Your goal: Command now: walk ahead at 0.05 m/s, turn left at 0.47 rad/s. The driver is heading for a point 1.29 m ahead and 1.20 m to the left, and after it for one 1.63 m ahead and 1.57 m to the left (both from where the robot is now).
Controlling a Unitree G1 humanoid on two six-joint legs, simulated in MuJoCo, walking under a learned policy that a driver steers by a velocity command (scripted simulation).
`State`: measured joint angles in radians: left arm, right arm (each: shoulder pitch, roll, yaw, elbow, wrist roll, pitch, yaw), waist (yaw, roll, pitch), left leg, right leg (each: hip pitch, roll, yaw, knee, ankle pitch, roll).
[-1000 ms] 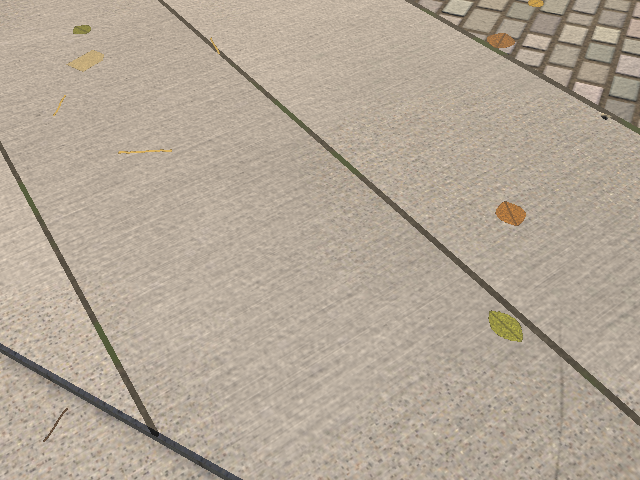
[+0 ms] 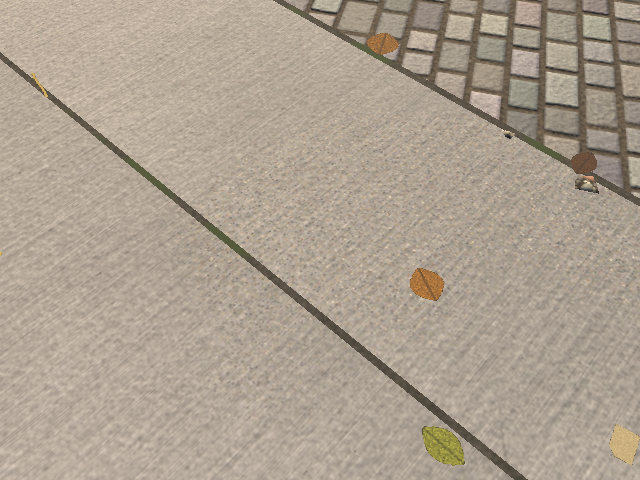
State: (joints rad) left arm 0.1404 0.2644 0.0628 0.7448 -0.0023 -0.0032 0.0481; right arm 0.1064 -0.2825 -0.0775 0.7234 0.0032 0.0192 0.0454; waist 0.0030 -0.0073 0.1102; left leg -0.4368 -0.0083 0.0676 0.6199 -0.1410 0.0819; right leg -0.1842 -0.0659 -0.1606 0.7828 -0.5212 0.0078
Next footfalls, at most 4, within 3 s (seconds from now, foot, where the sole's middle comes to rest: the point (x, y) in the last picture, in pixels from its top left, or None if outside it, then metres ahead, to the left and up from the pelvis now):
0.36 right None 0.16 -0.14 -0.75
0.78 left None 0.05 0.09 -0.75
1.26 right None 0.18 -0.07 -0.75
1.62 left None -0.01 0.08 -0.75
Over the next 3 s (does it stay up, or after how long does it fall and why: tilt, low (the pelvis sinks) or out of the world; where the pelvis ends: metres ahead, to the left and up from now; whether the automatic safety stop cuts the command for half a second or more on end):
stays up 0.32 0.35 0.03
